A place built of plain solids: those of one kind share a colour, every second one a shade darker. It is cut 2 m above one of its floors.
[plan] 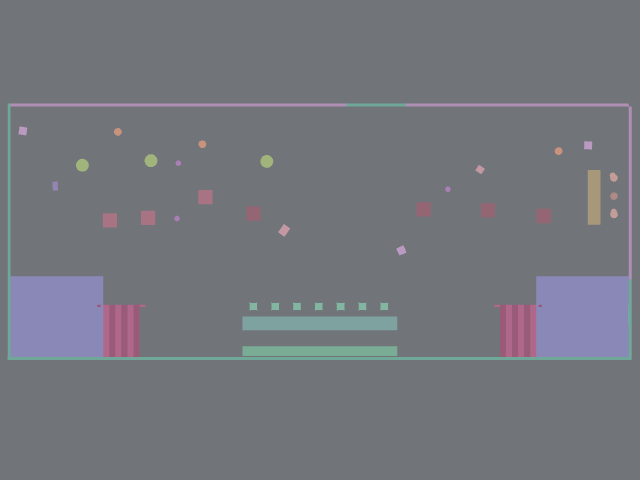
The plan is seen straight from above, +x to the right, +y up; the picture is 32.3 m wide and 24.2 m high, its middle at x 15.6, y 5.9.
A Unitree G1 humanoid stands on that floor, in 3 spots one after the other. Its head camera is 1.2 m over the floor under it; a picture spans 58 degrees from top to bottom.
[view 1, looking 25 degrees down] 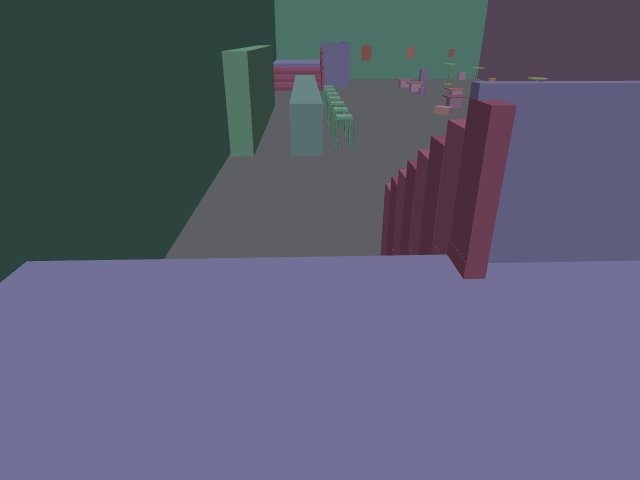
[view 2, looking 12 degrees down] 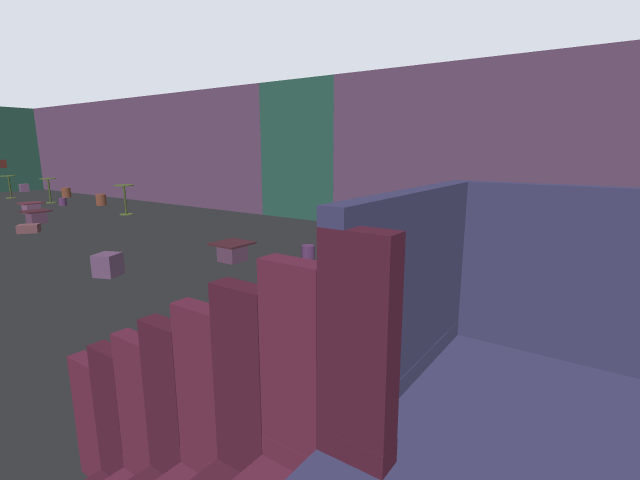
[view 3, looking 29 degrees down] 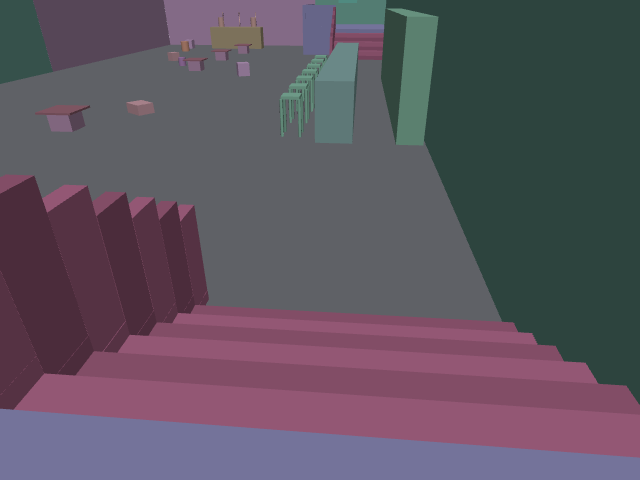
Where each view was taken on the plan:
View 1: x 28.84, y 1.66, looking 178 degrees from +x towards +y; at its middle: ground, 5.52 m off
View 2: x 27.40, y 1.26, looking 125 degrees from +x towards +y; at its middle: piece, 1.57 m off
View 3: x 3.77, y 1.26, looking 5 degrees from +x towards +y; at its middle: ground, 4.81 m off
